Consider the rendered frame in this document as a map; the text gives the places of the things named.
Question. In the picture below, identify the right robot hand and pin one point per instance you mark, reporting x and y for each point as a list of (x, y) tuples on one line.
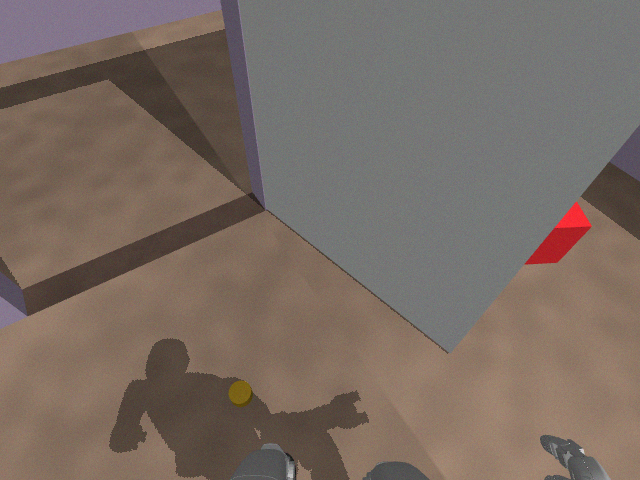
[(573, 458)]

